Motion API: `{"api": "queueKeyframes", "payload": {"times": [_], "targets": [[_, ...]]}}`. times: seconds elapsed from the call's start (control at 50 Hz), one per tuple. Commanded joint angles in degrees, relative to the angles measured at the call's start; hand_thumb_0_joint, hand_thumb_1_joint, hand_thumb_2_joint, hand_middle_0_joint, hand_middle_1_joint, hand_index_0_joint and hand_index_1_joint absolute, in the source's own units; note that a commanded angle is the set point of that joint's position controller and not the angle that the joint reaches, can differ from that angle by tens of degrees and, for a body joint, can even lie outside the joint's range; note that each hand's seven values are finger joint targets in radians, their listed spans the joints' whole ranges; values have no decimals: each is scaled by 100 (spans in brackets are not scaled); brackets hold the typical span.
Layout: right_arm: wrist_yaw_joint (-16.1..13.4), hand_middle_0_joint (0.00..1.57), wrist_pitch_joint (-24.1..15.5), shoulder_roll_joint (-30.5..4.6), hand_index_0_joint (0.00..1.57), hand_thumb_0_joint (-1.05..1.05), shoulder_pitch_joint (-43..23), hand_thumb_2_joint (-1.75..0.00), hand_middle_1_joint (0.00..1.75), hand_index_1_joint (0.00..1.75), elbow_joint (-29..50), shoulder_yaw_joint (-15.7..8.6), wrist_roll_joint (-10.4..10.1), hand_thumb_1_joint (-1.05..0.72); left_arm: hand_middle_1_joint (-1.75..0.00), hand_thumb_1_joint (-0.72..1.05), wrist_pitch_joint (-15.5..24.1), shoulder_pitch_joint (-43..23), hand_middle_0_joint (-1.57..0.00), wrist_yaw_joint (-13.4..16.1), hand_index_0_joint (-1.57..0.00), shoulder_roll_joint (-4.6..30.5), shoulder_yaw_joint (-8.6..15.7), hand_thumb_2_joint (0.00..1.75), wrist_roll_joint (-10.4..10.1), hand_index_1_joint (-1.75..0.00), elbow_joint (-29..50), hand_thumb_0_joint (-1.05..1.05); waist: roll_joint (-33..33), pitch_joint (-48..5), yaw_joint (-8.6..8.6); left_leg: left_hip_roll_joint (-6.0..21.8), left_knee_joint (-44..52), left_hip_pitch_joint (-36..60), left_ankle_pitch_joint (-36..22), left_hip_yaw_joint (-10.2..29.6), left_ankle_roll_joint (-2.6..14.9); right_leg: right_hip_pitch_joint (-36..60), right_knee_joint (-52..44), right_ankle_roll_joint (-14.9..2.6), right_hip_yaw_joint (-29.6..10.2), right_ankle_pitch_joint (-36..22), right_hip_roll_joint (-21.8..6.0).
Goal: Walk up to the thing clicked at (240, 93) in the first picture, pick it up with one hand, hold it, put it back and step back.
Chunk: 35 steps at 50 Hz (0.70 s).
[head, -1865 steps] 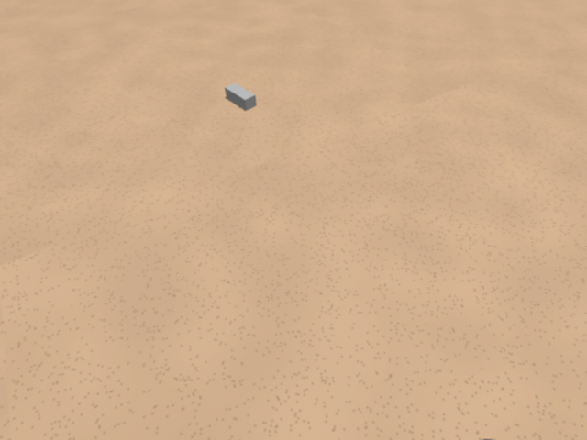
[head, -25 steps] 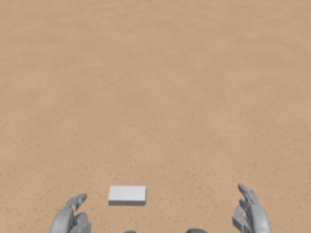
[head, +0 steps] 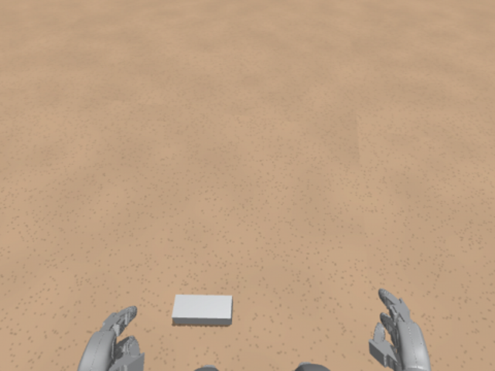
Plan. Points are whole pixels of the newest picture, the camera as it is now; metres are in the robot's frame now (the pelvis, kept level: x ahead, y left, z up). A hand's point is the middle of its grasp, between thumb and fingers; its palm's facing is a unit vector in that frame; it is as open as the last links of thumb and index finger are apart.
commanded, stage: home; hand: left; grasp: from above
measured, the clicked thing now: (203, 309) +0.44 +0.17 -0.68
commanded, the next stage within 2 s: stand in 0.82 s
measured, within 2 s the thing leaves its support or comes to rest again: neither
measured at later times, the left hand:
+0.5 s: hand (140, 357) +0.17 +0.18 -0.04, palm faces +0.04 -0.98 -0.21, open 7.4 cm
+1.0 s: hand (134, 361) +0.17 +0.20 -0.07, palm faces +0.01 -0.96 -0.29, open 7.4 cm
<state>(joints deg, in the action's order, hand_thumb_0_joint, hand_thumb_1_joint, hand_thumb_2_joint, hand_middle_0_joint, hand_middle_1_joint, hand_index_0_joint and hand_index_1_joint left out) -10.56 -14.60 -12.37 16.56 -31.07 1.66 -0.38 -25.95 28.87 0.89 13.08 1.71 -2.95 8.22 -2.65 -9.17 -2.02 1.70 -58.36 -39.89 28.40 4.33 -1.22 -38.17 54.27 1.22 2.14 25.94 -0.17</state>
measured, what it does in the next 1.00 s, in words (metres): stands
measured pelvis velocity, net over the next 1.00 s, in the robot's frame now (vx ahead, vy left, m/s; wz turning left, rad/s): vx -0.01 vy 0.00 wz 0.01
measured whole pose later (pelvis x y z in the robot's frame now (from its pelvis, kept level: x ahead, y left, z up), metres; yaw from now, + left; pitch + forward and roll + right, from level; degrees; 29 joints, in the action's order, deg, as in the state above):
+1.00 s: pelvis -0.01 +0.00 +0.01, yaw +0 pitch +5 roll -1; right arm -5.6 -8.1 -14.0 12.5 -39.0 0.9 5.0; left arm -13.1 19.0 1.6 14.9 -0.2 1.8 -10.2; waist -0.6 -2.9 0.3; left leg 0.4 -55.2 -33.0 26.8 3.1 -0.4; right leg -32.2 52.9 1.3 1.0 25.4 -1.5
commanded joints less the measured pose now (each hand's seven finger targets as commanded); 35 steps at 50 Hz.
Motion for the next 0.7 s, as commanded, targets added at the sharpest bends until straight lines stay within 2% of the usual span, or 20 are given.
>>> {"api": "queueKeyframes", "payload": {"times": [0.0, 0.1, 0.14, 0.2, 0.22, 0.28, 0.3, 0.34, 0.38, 0.44, 0.5, 0.52, 0.54, 0.56, 0.58, 0.6, 0.62, 0.64, 0.68], "targets": [[-80, 20, -305, -733, 20, 0, -360, -90, 30, 30, 894, -303, 15, -90, -30, 90, 293, -238, -20, 65, -20, 623, 356, 90, 24, -30, 1188, 0, -27, -390, -25, -167, 1036, 480, -1058, -169, 180, 348, -873, -118, 175, -811, 151], [-91, 20, -308, -706, 20, 0, -371, -90, 30, 30, 952, -289, 1, -90, -30, 90, 266, -45, -20, 74, -20, 508, 310, 90, 21, -30, 1057, 0, 78, -399, -13, -172, 1012, 443, -1065, -173, 185, 354, -878, -124, 184, -813, 144], [-91, 20, -303, -719, 20, 0, -352, -90, 30, 30, 910, -308, 13, -90, -30, 90, 273, -87, -20, 79, -20, 579, 380, 90, 18, -30, 1089, 0, 6, -542, -17, -174, 974, 519, -1223, -182, 177, 412, -834, -120, 175, -956, 141], [-92, 20, -276, -709, 20, 0, -345, -90, 30, 30, 929, -302, 1, -90, -30, 90, 284, -106, -20, 85, -20, 637, 367, 90, 41, -30, 1210, 0, 3, -435, 29, -175, 993, 469, -1189, -180, 174, 384, -847, -128, 172, -918, 139], [-93, 20, -288, -759, 20, 0, -363, -90, 30, 30, 957, -331, 8, -90, -30, 90, 305, -188, -20, 91, -20, 673, 395, 90, 42, -30, 1252, 0, -26, -437, -14, -164, 1004, 503, -1144, -185, 175, 370, -835, -126, 165, -881, 142], [-80, 20, -272, -733, 20, 0, -324, -90, 30, 30, 903, -315, 9, -90, -30, 90, 286, -149, -20, 83, -20, 585, 310, 90, 32, -30, 1182, 0, -81, -456, -39, -147, 1025, 533, -1216, -136, 157, 341, -800, -133, 192, -927, 152], [-79, 20, -276, -693, 20, 0, -363, -90, 30, 30, 936, -292, 6, -90, -30, 90, 233, 129, -20, 71, -20, 418, 254, 90, 41, -30, 860, 0, -7, -355, 0, -147, 1014, 465, -1213, -130, 158, 335, -806, -131, 210, -930, 153], [-79, 20, -264, -739, 20, 0, -330, -90, 30, 30, 941, -324, 4, -90, -30, 90, 271, -130, -20, 83, -20, 679, 421, 90, 8, -30, 1288, 0, -27, -611, 6, -165, 944, 554, -1382, -168, 171, 460, -803, -124, 184, -1090, 141], [-74, 20, -253, -752, 20, 0, -317, -90, 30, 30, 970, -329, 8, -90, -30, 90, 264, -53, -20, 83, -20, 662, 382, 90, 15, -30, 1235, 0, 25, -613, -41, -179, 901, 551, -1460, -191, 184, 477, -803, -117, 163, -1195, 137], [-80, 20, -246, -697, 20, 0, -308, -90, 30, 30, 928, -307, 10, -90, -30, 90, 244, 51, -20, 84, -20, 486, 271, 90, 30, -30, 994, 0, 34, -406, -32, -168, 960, 486, -1218, -190, 177, 352, -826, -122, 172, -963, 139], [-78, 20, -236, -732, 20, 0, -333, -90, 30, 30, 992, -335, -2, -90, -30, 90, 260, -117, -20, 106, -20, 704, 447, 90, 17, -30, 1316, 0, 0, -650, -1, -179, 903, 530, -1367, -191, 183, 470, -824, -116, 163, -1117, 128], [-71, 20, -226, -724, 20, 0, -310, -90, 30, 30, 971, -314, -5, -90, -30, 90, 247, -91, -20, 95, -20, 624, 344, 90, 20, -30, 1225, 0, 40, -456, -33, -178, 926, 458, -1270, -186, 186, 401, -830, -112, 174, -1035, 130], [-77, 20, -227, -740, 20, 0, -346, -90, 30, 30, 1002, -328, -2, -90, -30, 90, 237, -24, -20, 108, -20, 712, 422, 90, 31, -30, 1241, 0, 14, -476, 18, -179, 931, 456, -1274, -197, 186, 439, -832, -119, 169, -1041, 126], [-72, 20, -229, -752, 20, 0, -351, -90, 30, 30, 973, -314, 2, -90, -30, 90, 253, -85, -20, 88, -20, 619, 291, 90, 37, -30, 1180, 0, 0, -349, -54, -163, 991, 454, -1199, -163, 177, 348, -809, -128, 186, -940, 145], [-76, 20, -230, -731, 20, 0, -342, -90, 30, 30, 980, -319, 0, -90, -30, 90, 263, -130, -20, 96, -20, 648, 363, 90, 35, -30, 1246, 0, -81, -441, -7, -148, 990, 494, -1237, -156, 164, 362, -788, -135, 188, -957, 148], [-67, 20, -215, -726, 20, 0, -314, -90, 30, 30, 941, -310, 3, -90, -30, 90, 243, -73, -20, 82, -20, 539, 248, 90, 39, -30, 1080, 0, -82, -402, -58, -150, 1022, 493, -1194, -134, 159, 321, -787, -137, 192, -913, 153], [-61, 20, -219, -732, 20, 0, -343, -90, 30, 30, 972, -316, -5, -90, -30, 90, 215, 37, -20, 73, -20, 485, 270, 90, 24, -30, 1020, 0, -114, -387, -26, -111, 1071, 516, -1199, -87, 137, 311, -753, -145, 212, -887, 164], [-59, 20, -210, -729, 20, 0, -315, -90, 30, 30, 997, -328, -11, -90, -30, 90, 243, -157, -20, 101, -20, 656, 370, 90, 25, -30, 1378, 0, -211, -613, -3, -130, 1026, 577, -1365, -102, 136, 392, -723, -157, 197, -1038, 148], [-58, 20, -193, -722, 20, 0, -318, -90, 30, 30, 983, -314, -13, -90, -30, 90, 215, -9, -20, 96, -20, 608, 331, 90, 35, -30, 1200, 0, -114, -536, 14, -130, 1015, 531, -1352, -95, 141, 381, -745, -152, 215, -1018, 158]]}}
